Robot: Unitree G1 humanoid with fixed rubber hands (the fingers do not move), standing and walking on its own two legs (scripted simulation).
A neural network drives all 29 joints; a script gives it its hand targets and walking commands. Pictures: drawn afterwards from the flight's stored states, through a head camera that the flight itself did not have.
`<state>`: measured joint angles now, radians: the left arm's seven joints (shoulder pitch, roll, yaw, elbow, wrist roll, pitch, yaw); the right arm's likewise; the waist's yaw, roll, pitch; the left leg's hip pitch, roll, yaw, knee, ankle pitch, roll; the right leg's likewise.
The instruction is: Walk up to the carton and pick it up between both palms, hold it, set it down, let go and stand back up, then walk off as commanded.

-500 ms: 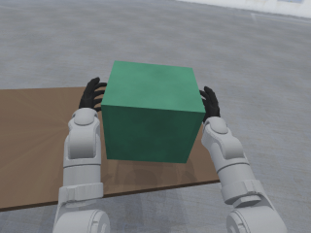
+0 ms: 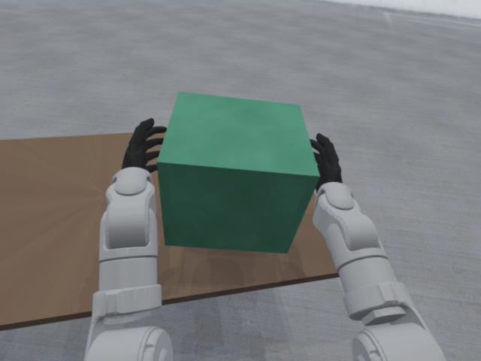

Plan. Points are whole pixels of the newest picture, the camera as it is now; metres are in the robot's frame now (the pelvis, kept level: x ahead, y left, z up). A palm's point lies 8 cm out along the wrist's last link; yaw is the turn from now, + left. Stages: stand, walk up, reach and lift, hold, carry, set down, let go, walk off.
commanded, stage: hold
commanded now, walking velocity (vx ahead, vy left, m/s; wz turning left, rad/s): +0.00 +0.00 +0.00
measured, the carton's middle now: (233, 173) +0.40 +0.01 +0.16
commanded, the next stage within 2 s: set down in 0.62 s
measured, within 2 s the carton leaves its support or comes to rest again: neither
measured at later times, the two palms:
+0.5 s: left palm (136, 171) +0.36 +0.16 +0.20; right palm (325, 183) +0.36 -0.14 +0.17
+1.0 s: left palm (126, 176) +0.37 +0.18 +0.18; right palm (311, 180) +0.37 -0.12 +0.17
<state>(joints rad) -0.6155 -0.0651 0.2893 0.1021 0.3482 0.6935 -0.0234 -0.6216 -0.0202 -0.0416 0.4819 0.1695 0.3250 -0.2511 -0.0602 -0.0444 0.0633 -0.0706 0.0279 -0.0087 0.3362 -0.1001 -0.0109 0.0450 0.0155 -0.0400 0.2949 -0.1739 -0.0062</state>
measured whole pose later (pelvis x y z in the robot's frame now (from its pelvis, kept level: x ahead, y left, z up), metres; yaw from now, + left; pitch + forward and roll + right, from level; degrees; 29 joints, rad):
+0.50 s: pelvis +0.00 +0.00 +0.00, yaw +0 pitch -9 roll -1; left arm -0.62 -0.06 0.28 0.11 0.35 0.70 -0.01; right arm -0.63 -0.01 -0.07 0.51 0.17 0.31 -0.24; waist -0.07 -0.05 0.06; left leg -0.08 0.03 -0.01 0.34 -0.10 -0.01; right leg 0.04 0.01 -0.04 0.29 -0.17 0.00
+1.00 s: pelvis +0.01 +0.00 +0.00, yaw +0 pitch -12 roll +0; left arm -0.64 -0.09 0.40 0.34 0.47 0.48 -0.12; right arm -0.62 0.10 -0.24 0.66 -0.09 0.06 -0.19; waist 0.00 -0.06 0.06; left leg 0.02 0.00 0.00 0.30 -0.11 0.00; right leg 0.12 -0.01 -0.05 0.29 -0.20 0.00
